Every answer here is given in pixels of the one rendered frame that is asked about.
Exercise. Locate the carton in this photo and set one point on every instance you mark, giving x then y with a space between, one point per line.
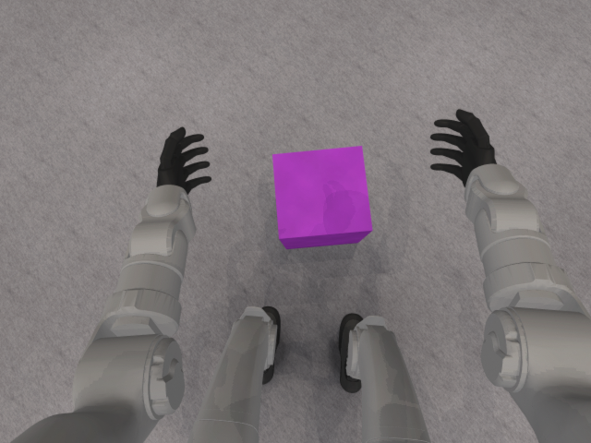
321 197

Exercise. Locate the robot left forearm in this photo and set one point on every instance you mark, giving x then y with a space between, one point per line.
146 296

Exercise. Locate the robot left hand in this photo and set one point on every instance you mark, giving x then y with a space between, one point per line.
171 170

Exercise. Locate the robot right forearm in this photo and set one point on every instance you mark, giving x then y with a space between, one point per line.
513 247

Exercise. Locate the robot right hand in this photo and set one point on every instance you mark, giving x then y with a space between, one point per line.
474 145

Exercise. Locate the robot right upper arm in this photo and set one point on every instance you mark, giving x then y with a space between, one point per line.
543 358

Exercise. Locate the robot right shin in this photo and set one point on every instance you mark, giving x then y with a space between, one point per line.
370 320

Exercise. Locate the robot left upper arm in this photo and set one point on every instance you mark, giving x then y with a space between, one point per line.
124 386

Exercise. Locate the robot left thigh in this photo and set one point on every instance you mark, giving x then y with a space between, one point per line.
230 410

